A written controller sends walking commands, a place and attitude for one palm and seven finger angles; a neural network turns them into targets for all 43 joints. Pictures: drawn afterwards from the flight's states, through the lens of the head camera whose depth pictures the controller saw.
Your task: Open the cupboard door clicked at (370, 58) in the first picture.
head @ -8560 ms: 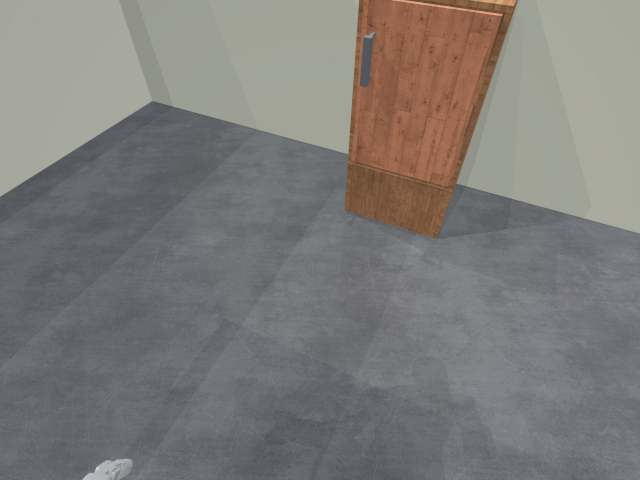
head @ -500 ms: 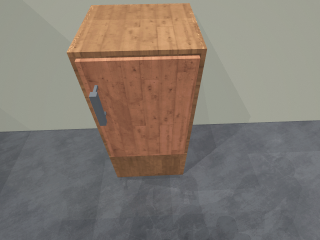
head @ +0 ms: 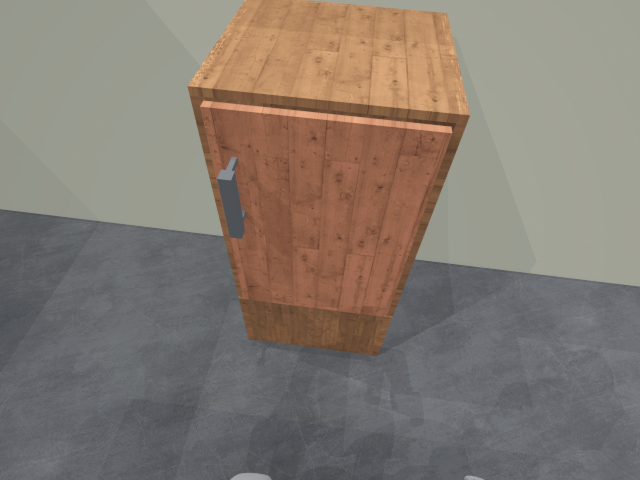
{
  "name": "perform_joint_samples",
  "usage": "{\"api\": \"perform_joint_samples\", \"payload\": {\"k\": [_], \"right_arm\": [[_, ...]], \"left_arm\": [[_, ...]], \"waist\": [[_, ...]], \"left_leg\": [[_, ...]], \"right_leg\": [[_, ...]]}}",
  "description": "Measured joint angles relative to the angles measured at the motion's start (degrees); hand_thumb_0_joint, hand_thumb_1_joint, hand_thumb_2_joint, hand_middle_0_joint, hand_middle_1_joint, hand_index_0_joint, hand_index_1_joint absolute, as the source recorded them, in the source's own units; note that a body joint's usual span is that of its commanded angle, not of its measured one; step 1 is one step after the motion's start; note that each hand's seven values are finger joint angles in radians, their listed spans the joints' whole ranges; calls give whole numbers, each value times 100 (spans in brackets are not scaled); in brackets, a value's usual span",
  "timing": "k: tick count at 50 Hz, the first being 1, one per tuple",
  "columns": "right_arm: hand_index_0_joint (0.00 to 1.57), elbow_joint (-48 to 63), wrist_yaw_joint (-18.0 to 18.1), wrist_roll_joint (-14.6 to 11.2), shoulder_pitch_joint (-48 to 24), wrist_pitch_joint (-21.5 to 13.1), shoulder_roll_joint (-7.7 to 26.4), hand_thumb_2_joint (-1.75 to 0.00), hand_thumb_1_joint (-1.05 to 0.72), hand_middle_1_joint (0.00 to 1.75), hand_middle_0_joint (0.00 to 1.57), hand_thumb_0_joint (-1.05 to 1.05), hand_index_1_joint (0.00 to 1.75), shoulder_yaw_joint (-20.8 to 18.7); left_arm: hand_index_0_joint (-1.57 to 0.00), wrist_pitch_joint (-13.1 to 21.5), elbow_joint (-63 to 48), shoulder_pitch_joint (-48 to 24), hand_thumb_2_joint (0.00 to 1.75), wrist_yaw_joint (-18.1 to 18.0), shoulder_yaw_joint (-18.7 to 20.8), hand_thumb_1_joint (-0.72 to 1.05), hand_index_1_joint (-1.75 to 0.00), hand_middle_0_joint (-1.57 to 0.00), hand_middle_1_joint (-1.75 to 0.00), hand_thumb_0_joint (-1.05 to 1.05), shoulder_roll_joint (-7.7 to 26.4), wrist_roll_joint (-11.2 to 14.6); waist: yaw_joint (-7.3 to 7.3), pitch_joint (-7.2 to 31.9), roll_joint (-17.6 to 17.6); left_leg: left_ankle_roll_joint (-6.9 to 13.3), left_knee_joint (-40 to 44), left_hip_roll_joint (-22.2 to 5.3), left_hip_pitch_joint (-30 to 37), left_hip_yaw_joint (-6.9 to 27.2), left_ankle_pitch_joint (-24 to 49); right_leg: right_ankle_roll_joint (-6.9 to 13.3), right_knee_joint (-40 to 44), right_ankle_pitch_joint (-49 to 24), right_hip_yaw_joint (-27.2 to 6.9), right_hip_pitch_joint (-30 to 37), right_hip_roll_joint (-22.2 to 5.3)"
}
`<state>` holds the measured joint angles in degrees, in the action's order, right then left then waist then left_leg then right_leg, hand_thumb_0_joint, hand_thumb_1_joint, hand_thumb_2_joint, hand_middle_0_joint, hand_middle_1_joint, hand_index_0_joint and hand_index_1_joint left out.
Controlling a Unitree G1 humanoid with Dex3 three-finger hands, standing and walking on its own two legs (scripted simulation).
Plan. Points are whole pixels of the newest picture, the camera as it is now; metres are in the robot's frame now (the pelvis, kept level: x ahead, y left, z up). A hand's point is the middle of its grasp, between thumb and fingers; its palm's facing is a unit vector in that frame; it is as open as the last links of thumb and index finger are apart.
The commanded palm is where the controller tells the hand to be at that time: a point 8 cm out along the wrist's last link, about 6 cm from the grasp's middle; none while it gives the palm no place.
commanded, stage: come to a stop and stand still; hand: left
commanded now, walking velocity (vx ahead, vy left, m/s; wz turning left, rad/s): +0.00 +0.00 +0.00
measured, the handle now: (235, 198) +0.57 +0.23 -0.04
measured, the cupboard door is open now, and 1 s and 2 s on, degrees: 0 0 0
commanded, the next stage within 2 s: look again from close up in 0.54 s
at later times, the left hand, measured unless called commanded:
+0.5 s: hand out of the picture +0.02 +0.28 -0.16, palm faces -0.01 -0.97 -0.26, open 7.4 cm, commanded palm none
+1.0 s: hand out of the picture +0.03 +0.22 -0.17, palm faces -0.01 -0.98 -0.21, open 7.3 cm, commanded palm none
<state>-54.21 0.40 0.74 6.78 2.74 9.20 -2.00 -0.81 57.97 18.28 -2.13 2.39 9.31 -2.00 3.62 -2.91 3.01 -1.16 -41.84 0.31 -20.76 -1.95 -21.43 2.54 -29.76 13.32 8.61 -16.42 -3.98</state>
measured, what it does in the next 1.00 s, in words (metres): steps on the spot: left foot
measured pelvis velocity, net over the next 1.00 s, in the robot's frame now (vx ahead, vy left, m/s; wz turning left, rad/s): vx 0.02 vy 0.05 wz -0.03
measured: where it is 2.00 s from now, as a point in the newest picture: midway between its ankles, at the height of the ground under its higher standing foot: outside the picture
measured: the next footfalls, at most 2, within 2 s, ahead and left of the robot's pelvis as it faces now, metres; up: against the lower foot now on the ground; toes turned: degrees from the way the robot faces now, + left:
left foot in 0.08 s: +0.02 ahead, +0.13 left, +0.00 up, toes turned +2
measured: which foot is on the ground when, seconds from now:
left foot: up 0.00-0.06, down 0.08-1.00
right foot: down 0.00-1.00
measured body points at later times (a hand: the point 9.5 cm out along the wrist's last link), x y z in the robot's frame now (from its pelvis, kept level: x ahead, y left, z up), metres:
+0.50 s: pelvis -0.02 +0.09 +0.00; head -0.03 +0.07 +0.45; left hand +0.02 +0.33 -0.14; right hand -0.02 -0.15 -0.16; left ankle -0.02 +0.13 -0.74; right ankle +0.03 -0.08 -0.74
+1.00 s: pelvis +0.02 +0.05 +0.00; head +0.03 +0.04 +0.45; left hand +0.03 +0.28 -0.15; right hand +0.03 -0.17 -0.16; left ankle -0.02 +0.13 -0.74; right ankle +0.03 -0.09 -0.74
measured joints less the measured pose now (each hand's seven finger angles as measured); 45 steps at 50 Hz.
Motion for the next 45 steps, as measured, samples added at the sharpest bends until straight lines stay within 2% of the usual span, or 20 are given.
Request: {"api": "perform_joint_samples", "payload": {"k": [3,5,7,12,15,19,24,33,41,45], "right_arm": [[20,252,-8,3,62,-46,132,-89,-91,30,20,0,30,-38],[20,346,6,16,117,-120,197,-89,-91,30,20,0,30,-66],[20,391,3,36,229,-130,198,-89,-91,30,20,0,30,-16],[20,377,7,37,589,-155,92,-89,-92,30,20,0,30,102],[20,334,32,53,743,-199,181,-89,-94,30,21,-1,30,80],[20,128,20,84,964,-196,276,-89,-94,30,21,-1,30,113],[20,-175,19,90,1198,-202,271,-89,-93,30,20,0,30,164],[20,-547,44,60,1312,-295,130,-89,-91,30,20,1,30,250],[20,-709,75,32,1149,-384,24,-89,-91,30,20,1,30,287],[20,-741,91,20,1010,-413,11,-89,-91,30,20,1,30,279]], "left_arm": [[-20,-5,-24,146,90,-77,-123,91,-30,-21,-30,1,-32,21],[-20,-34,20,143,90,-71,-156,91,-30,-21,-30,1,-34,40],[-20,-75,13,135,90,-80,-149,91,-30,-21,-30,1,2,49],[-20,-127,-93,46,90,-21,-142,91,-29,-21,-30,1,175,32],[-20,-108,-155,-59,90,14,-148,91,-29,-20,-30,1,226,30],[-20,-75,-220,-183,90,39,-162,91,-29,-20,-30,1,238,36],[-19,-37,-181,-244,90,56,-205,91,-29,-20,-30,1,168,60],[-20,2,137,-195,90,37,-298,92,-29,-20,-30,1,-52,92],[-20,60,343,-168,90,23,-320,92,-29,-20,-30,1,-96,117],[-20,78,398,-172,90,9,-321,92,-29,-20,-30,1,-118,119]], "waist": [[-17,117,-246],[-99,147,-393],[-88,175,-460],[-205,272,-541],[-298,278,-556],[-352,267,-545],[-401,227,-485],[-443,160,-397],[-404,118,-388],[-382,103,-404]], "left_leg": [[31,652,-69,508,0,141],[188,790,-4,639,-63,275],[367,685,71,679,-180,200],[570,872,225,821,-351,293],[649,1062,334,855,-389,435],[716,1277,438,884,-390,585],[745,1464,505,941,-368,682],[698,1702,481,1130,-382,695],[594,1716,384,1256,-329,573],[533,1688,320,1302,-298,498]], "right_leg": [[-148,-249,51,-44,-171,4],[-270,-488,135,-89,-253,-91],[-321,-478,99,-209,-200,-148],[-294,-355,57,-588,-144,-130],[-258,-249,-32,-793,-152,-119],[-220,-113,-99,-986,-149,-93],[-211,38,-233,-1142,-100,-52],[-322,187,-248,-1181,27,-16],[-505,211,-153,-1126,158,63],[-506,186,-78,-1091,206,121]]}}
